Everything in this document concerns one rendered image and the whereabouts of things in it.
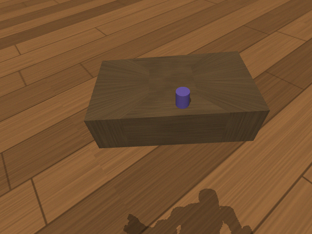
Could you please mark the can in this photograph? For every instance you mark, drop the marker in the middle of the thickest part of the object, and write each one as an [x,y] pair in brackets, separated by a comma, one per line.
[182,97]

